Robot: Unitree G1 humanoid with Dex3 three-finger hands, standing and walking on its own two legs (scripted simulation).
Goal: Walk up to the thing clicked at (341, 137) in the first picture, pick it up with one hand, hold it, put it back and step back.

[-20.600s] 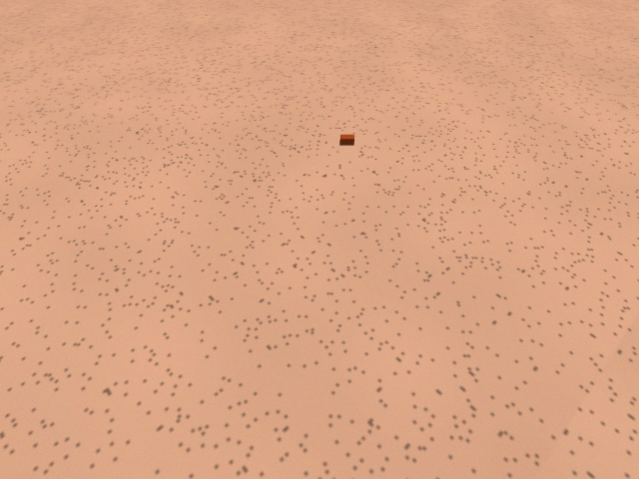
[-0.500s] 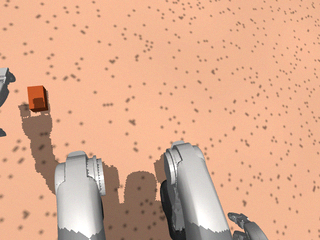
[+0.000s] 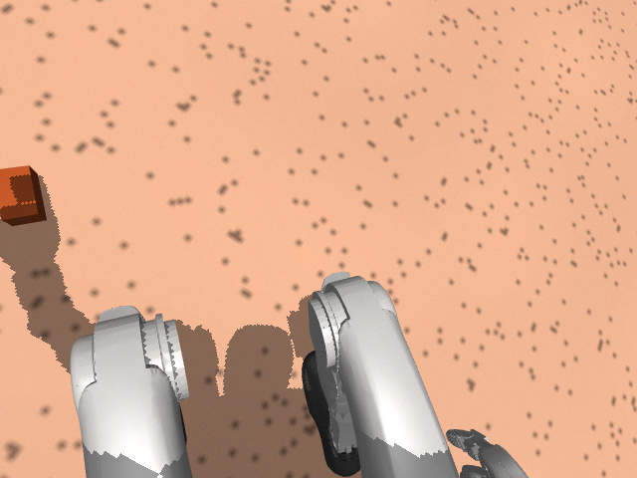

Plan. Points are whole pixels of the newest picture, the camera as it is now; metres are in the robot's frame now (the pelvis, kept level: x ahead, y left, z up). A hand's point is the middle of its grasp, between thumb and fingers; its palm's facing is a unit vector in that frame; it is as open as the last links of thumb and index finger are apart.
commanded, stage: rise first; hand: left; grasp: from above
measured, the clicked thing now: (20, 196) +0.50 +0.34 -0.31
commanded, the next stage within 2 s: none
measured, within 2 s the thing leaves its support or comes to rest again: neither
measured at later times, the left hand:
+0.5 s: hand out of the picture +0.45 +0.37 -0.19, palm faces -0.44 -0.11 -0.89, open 14.4 cm
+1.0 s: hand out of the picture +0.46 +0.38 -0.19, palm faces -0.43 -0.11 -0.90, open 14.5 cm
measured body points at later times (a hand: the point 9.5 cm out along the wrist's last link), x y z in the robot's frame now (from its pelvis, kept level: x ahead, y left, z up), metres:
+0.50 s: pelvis +0.00 +0.01 -0.01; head +0.25 +0.11 +0.35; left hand +0.47 +0.37 -0.14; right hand +0.06 -0.26 -0.09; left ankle +0.07 +0.14 -0.29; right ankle +0.10 -0.13 -0.29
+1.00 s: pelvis +0.00 +0.01 -0.01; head +0.25 +0.12 +0.35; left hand +0.48 +0.38 -0.14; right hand +0.06 -0.26 -0.09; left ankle +0.07 +0.14 -0.29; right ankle +0.10 -0.13 -0.29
